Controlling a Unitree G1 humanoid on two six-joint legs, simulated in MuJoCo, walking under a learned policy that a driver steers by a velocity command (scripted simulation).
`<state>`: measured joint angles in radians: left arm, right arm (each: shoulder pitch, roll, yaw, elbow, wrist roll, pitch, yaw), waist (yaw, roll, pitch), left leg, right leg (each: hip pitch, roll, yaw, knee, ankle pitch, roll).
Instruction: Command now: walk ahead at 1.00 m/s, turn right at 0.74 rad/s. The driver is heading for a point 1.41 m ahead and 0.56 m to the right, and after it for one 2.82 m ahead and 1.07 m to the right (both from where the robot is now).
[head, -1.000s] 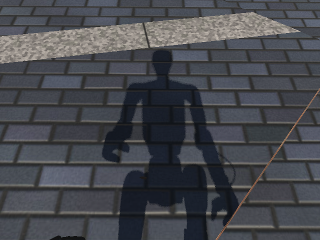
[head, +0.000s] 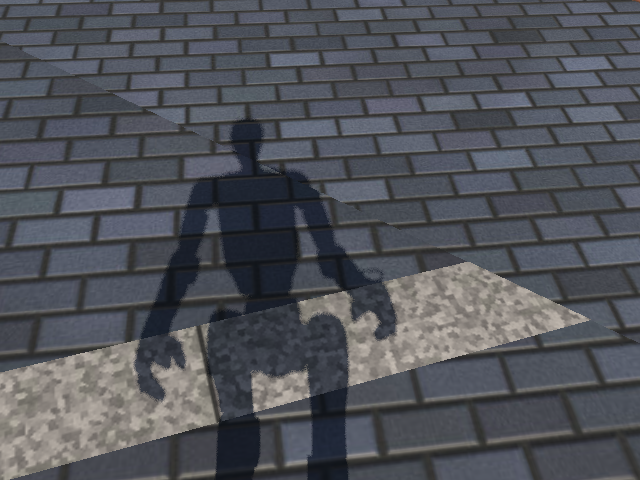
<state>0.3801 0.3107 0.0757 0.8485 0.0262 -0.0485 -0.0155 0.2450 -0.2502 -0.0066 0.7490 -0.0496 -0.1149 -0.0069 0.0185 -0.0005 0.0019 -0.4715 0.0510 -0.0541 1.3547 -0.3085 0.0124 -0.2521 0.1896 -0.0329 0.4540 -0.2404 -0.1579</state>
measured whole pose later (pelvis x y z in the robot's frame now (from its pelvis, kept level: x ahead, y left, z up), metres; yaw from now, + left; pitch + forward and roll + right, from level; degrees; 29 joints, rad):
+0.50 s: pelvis +0.48 +0.01 +0.00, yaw -26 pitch +2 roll +3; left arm 0.10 0.36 0.07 0.63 0.03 0.01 -0.06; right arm 0.43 -0.33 -0.07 0.84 -0.03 -0.10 0.00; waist -0.05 -0.06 0.00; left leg -0.09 0.04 0.21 0.41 -0.33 -0.04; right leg -0.76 -0.06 -0.02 1.25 -0.20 -0.10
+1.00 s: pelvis +0.87 -0.24 +0.00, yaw -51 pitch +1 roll -1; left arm 0.48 0.30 0.06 0.82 0.00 -0.07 -0.01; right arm 0.06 -0.26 0.00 0.60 -0.04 -0.06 0.03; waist 0.08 0.00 0.02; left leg -0.71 0.13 -0.05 0.79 0.12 0.00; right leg 0.00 0.21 0.14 0.37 -0.35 -0.16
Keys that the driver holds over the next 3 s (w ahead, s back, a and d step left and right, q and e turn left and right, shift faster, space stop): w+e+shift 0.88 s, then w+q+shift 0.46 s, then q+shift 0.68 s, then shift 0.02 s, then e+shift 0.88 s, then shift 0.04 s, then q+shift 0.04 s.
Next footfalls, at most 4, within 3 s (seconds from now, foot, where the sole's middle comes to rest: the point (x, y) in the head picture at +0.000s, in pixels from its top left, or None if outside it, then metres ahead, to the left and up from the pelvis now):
0.26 left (249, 469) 0.50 0.16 -0.77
0.70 right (418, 351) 0.79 -0.21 -0.77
1.22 left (472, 246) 1.24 -0.43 -0.91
1.54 right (582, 191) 1.49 -0.83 -0.91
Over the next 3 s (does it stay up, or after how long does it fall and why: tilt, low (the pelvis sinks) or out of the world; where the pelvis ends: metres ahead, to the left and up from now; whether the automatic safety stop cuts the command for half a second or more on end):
stays up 1.62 -0.68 -0.13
